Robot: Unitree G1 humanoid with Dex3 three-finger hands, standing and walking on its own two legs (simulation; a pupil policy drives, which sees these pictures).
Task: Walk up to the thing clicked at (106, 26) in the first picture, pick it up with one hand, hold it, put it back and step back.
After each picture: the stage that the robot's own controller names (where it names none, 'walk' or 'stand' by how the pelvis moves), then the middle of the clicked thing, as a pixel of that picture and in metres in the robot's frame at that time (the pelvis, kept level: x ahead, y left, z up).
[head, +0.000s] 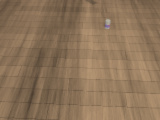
stand; (107, 24) +1.79 -0.30 -0.72
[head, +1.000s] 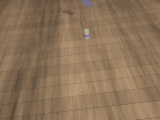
walk; (86, 34) +1.66 +0.13 -0.70
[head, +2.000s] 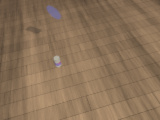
walk; (57, 61) +1.08 +0.39 -0.72
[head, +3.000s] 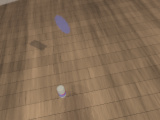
walk; (61, 91) +0.71 +0.30 -0.72
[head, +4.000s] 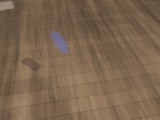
walk; out of the picture +0.45 +0.17 -0.70
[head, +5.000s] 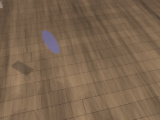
stand; out of the picture +0.36 +0.23 -0.72
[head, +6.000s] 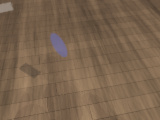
stand; out of the picture +0.33 +0.21 -0.72
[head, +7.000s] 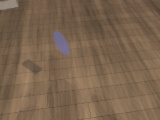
stand; out of the picture +0.37 +0.20 -0.72
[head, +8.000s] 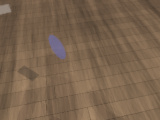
stand; out of the picture +0.31 +0.21 -0.72
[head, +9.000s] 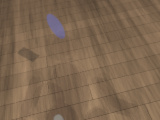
stand; out of the picture +0.35 +0.25 -0.71
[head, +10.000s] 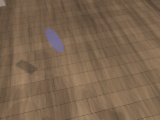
stand; out of the picture +0.35 +0.20 -0.72
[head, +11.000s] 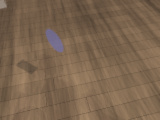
stand; out of the picture +0.37 +0.21 -0.73
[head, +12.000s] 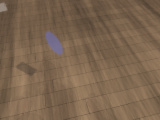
stand; out of the picture +0.38 +0.22 -0.73
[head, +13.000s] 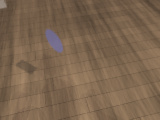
stand; out of the picture +0.37 +0.22 -0.73
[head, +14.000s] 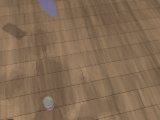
go down; (48, 103) +0.41 +0.21 -0.61
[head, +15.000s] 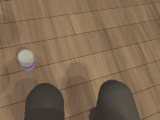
go down; (26, 60) +0.47 +0.22 -0.31
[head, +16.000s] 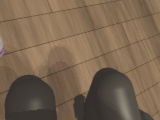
close in; out of the picture +0.46 +0.25 -0.25
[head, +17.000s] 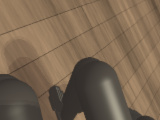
close; out of the picture +0.45 +0.28 -0.23
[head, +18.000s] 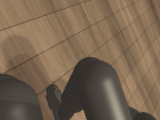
lift; out of the picture +0.44 +0.27 -0.24
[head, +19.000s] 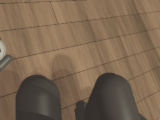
lift; out of the picture +0.39 +0.28 -0.13
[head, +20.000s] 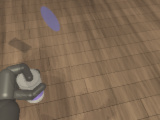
lift; (31, 86) +0.33 +0.18 +0.02
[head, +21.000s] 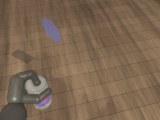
hold; (39, 93) +0.32 +0.17 -0.01
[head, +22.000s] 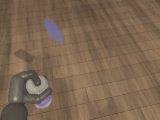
hold; (40, 92) +0.32 +0.17 -0.01
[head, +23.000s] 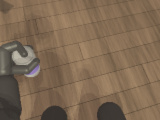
crouch; (27, 62) +0.42 +0.19 -0.07
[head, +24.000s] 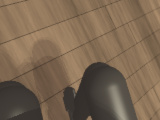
lower; out of the picture +0.46 +0.27 -0.20
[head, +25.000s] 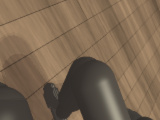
lower; out of the picture +0.45 +0.29 -0.24
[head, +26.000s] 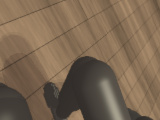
lower; out of the picture +0.46 +0.29 -0.24
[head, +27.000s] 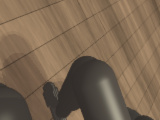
lower; out of the picture +0.46 +0.29 -0.24
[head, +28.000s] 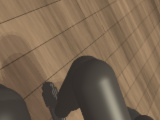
lower; out of the picture +0.46 +0.29 -0.24
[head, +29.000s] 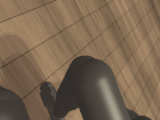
open; out of the picture +0.46 +0.27 -0.24
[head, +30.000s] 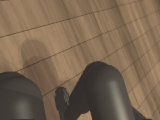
stand; out of the picture +0.46 +0.26 -0.26
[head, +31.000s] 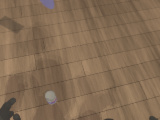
stand; (51, 97) +0.43 +0.19 -0.57
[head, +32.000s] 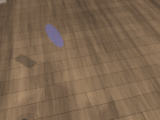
stand; out of the picture +0.40 +0.19 -0.66
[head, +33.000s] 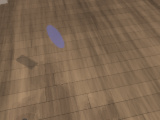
stand; out of the picture +0.40 +0.18 -0.67
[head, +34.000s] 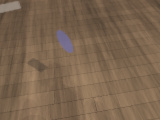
stand; out of the picture +0.41 +0.17 -0.72
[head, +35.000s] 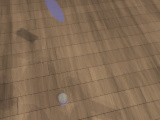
walk; (63, 99) +0.47 +0.11 -0.71
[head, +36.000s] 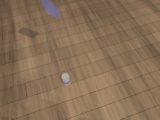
walk; (65, 79) +0.70 +0.19 -0.69
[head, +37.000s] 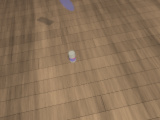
stand; (72, 56) +1.04 +0.21 -0.70
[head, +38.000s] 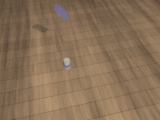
stand; (67, 63) +1.05 +0.20 -0.72
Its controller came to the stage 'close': yes
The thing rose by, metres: 0.71
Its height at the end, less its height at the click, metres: +0.00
